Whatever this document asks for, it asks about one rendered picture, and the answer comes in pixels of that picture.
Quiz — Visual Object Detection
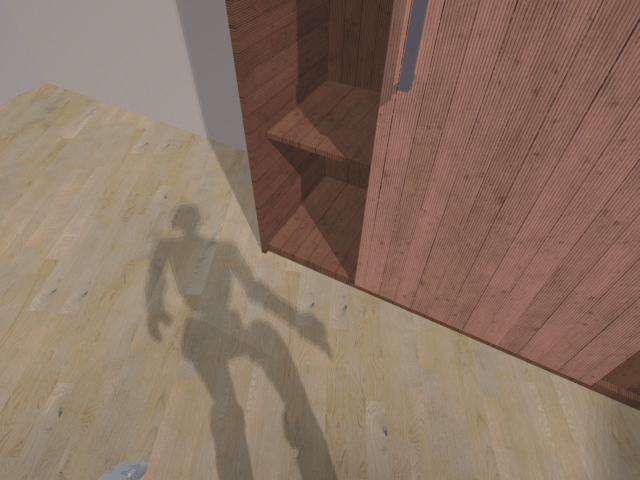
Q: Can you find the handle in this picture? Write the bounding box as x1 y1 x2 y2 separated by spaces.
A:
398 0 428 93

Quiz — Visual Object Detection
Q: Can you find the wardrobe door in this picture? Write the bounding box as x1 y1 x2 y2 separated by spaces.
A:
601 350 640 395
354 0 640 386

